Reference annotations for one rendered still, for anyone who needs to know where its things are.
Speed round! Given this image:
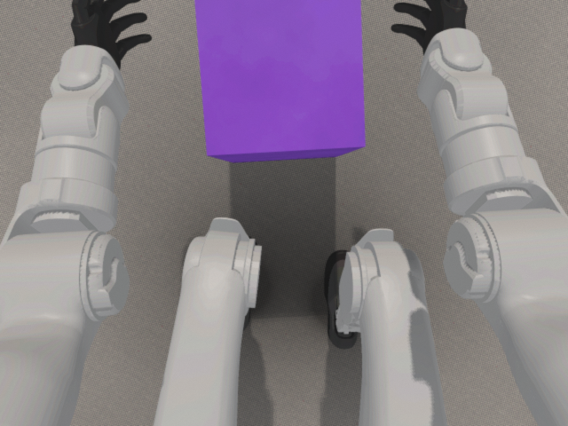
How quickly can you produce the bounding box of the robot right forearm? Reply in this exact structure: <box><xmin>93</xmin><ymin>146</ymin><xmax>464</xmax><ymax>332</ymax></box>
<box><xmin>417</xmin><ymin>28</ymin><xmax>568</xmax><ymax>220</ymax></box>

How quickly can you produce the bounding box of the right robot thigh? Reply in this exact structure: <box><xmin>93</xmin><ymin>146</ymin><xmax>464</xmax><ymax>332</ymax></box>
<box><xmin>342</xmin><ymin>241</ymin><xmax>447</xmax><ymax>426</ymax></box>

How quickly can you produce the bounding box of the robot right hand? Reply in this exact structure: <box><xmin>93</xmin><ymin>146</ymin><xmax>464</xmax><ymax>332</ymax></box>
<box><xmin>390</xmin><ymin>0</ymin><xmax>468</xmax><ymax>56</ymax></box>

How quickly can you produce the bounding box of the robot thigh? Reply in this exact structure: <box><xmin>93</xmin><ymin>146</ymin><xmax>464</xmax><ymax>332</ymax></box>
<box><xmin>154</xmin><ymin>230</ymin><xmax>262</xmax><ymax>426</ymax></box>
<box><xmin>342</xmin><ymin>241</ymin><xmax>447</xmax><ymax>426</ymax></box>

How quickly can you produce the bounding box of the right robot upper arm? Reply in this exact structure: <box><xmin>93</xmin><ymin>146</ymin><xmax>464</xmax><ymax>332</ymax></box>
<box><xmin>443</xmin><ymin>208</ymin><xmax>568</xmax><ymax>426</ymax></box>

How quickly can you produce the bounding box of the robot left hand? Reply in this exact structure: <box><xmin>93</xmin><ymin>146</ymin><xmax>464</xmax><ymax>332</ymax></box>
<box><xmin>71</xmin><ymin>0</ymin><xmax>152</xmax><ymax>70</ymax></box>

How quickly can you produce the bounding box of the left robot upper arm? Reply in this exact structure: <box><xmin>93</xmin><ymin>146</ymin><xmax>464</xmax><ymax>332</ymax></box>
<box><xmin>0</xmin><ymin>230</ymin><xmax>130</xmax><ymax>426</ymax></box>

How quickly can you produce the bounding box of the carton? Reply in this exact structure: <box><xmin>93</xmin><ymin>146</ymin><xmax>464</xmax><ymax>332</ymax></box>
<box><xmin>194</xmin><ymin>0</ymin><xmax>366</xmax><ymax>162</ymax></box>

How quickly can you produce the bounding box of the left robot thigh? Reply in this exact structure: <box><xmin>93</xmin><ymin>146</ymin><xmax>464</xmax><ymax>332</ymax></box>
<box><xmin>154</xmin><ymin>230</ymin><xmax>262</xmax><ymax>426</ymax></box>

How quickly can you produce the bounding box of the robot left forearm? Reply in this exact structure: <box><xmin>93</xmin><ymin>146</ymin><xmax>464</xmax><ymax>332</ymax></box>
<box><xmin>0</xmin><ymin>45</ymin><xmax>130</xmax><ymax>250</ymax></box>

